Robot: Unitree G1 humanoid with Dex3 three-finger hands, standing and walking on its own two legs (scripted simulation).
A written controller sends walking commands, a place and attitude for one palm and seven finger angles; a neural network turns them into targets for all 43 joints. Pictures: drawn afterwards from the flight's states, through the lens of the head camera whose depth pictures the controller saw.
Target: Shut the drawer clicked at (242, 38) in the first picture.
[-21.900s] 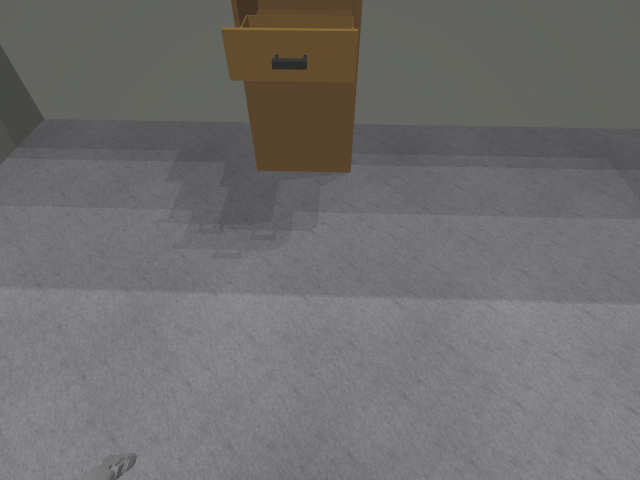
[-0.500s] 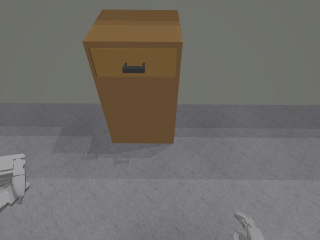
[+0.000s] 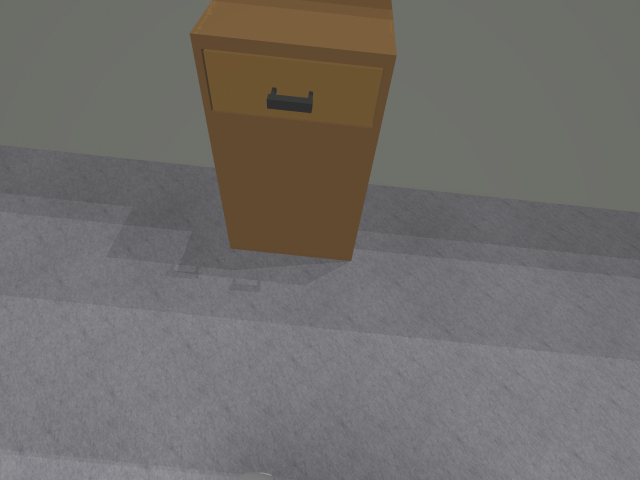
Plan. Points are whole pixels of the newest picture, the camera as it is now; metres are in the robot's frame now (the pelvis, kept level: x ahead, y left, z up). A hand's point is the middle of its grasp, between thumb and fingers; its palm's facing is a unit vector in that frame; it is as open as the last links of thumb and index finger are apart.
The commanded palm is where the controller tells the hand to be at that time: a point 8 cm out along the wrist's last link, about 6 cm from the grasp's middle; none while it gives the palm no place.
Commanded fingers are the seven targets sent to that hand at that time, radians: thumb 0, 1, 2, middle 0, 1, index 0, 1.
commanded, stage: let the arm hang, fingers relaxed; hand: left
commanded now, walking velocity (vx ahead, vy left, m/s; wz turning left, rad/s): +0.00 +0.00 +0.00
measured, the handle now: (291, 98) +0.95 +0.14 -0.06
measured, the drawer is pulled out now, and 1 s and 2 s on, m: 0.00 0.00 0.00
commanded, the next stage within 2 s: look to check the result in 0.66 s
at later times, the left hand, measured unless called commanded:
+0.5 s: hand out of the picture +0.07 +0.20 -0.16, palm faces -0.02 -0.97 -0.25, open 7.3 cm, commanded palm none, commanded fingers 0.00 0.90 0.90 -0.20 -0.30 -0.20 -0.30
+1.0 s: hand out of the picture +0.09 +0.19 -0.16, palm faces -0.01 -0.96 -0.27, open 7.4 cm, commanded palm none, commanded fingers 0.00 0.90 0.90 -0.20 -0.30 -0.20 -0.30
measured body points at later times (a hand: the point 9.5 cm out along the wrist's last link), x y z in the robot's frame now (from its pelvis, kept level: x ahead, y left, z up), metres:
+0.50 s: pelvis +0.02 +0.00 +0.01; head +0.04 -0.01 +0.46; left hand +0.08 +0.25 -0.14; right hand +0.03 -0.25 -0.15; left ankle +0.07 +0.10 -0.73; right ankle +0.01 -0.12 -0.73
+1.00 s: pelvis +0.05 -0.02 +0.01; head +0.07 -0.03 +0.46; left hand +0.09 +0.24 -0.14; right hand +0.08 -0.27 -0.15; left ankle +0.07 +0.10 -0.73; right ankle +0.01 -0.12 -0.73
